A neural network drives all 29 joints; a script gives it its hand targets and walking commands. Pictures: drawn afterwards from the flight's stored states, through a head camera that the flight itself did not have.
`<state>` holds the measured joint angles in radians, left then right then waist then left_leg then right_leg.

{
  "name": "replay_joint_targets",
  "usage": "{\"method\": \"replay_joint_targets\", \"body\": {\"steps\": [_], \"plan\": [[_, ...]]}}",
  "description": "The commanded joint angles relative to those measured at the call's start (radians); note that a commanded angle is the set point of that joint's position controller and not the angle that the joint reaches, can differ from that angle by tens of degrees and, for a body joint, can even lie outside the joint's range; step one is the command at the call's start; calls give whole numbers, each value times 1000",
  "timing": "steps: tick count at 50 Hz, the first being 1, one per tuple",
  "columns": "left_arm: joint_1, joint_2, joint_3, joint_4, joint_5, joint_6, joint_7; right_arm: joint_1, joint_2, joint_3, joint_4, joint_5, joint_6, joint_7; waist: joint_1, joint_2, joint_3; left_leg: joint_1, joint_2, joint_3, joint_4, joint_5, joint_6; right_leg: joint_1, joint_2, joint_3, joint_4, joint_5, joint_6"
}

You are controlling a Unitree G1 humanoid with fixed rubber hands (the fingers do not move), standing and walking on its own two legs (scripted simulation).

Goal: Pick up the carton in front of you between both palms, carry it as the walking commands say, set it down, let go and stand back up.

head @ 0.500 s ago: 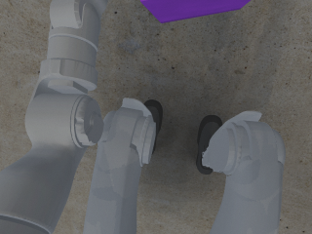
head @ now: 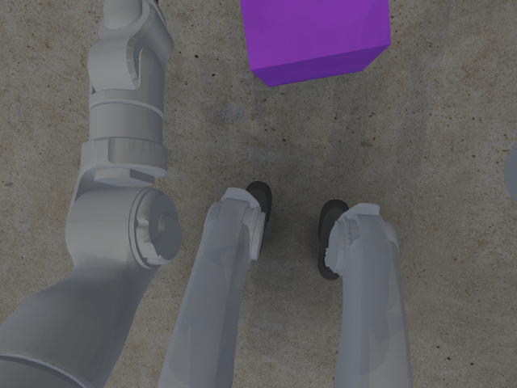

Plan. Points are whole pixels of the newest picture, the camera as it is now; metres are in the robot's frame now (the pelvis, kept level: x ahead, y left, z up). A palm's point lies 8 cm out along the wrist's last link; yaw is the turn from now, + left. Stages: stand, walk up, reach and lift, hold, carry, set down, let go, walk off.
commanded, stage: set down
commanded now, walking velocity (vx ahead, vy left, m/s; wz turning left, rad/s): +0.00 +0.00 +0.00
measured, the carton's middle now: (309, 13) +0.60 +0.01 -0.39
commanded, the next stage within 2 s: let go in 0.34 s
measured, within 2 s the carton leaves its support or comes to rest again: neither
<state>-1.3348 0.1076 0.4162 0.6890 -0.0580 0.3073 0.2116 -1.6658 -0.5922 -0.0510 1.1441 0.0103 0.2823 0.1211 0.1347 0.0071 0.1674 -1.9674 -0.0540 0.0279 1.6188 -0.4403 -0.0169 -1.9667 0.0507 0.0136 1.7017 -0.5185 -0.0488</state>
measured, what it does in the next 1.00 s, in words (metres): rises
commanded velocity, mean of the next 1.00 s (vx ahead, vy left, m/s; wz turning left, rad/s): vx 0.00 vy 0.00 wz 0.00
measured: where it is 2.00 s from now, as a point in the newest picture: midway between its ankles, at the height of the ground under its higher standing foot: (291, 242)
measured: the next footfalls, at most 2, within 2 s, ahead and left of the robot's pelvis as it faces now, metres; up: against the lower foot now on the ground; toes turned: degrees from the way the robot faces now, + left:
none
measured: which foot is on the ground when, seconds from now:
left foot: down 0.00-1.00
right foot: down 0.00-1.00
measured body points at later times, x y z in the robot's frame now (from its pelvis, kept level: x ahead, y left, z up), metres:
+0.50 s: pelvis +0.03 -0.01 +0.14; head +0.37 -0.03 +0.44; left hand +0.54 +0.19 +0.02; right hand +0.62 -0.21 +0.03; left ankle +0.12 +0.11 -0.48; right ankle +0.08 -0.09 -0.48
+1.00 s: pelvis +0.09 +0.02 +0.22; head +0.27 +0.00 +0.63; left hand +0.38 +0.24 +0.13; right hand +0.43 -0.21 +0.12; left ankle +0.12 +0.12 -0.48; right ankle +0.08 -0.09 -0.48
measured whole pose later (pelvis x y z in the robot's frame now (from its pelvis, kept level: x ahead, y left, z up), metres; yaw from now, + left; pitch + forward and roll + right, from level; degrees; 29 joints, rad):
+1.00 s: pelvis +0.09 +0.02 +0.22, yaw -4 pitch +24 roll -1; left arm -0.18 0.17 0.11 0.50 -0.01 0.06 -0.07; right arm -0.38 -0.21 -0.19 0.66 -0.07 0.07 0.00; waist 0.08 0.03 -0.02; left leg -0.86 -0.05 -0.02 0.70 -0.26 0.03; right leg -0.82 0.05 0.05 0.70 -0.29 0.00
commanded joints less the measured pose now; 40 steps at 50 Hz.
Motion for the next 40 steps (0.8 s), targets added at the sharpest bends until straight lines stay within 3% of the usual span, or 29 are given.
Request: {"method": "replay_joint_targets", "body": {"steps": [1,16,19,24,29,31,34,40], "plan": [[-194,112,4,-141,7,-9,-9,-312,-102,-31,-136,-16,-8,0,33,-232,-1269,546,-31,54,-158,348,-27,843,4,39,-209,438,34],[-58,62,37,-173,73,-21,-49,-171,-39,-124,-141,-80,-27,24,37,-206,-1182,695,-25,45,-489,420,-41,1105,2,66,-533,576,45],[-20,45,43,-165,103,-36,-65,-116,-15,-164,-130,-115,-40,24,19,-188,-1150,737,-23,41,-542,430,-45,1131,1,69,-594,602,45],[149,49,25,-168,154,-78,-109,64,62,-226,-187,-166,-66,-20,-9,-173,-1235,812,-27,43,-622,491,-40,1311,-1,82,-669,795,55],[401,101,-47,-203,185,-139,-187,356,196,-259,-350,-168,-101,-113,-28,-159,-1279,869,-26,25,-699,544,-17,1479,-13,105,-733,975,74],[470,132,-78,-221,189,-159,-217,448,230,-253,-424,-149,-119,-145,-25,-139,-1251,941,-18,7,-730,556,-6,1461,-13,99,-769,941,78],[571,150,-129,-228,169,-179,-250,574,257,-230,-505,-116,-144,-166,-17,-97,-1177,1115,2,-23,-768,587,4,1355,-6,71,-837,793,77],[826,128,-215,-211,106,-214,-284,866,267,-196,-556,-97,-193,-145,-38,-47,-984,1444,42,-71,-841,588,0,1189,4,23,-972,490,63]]}}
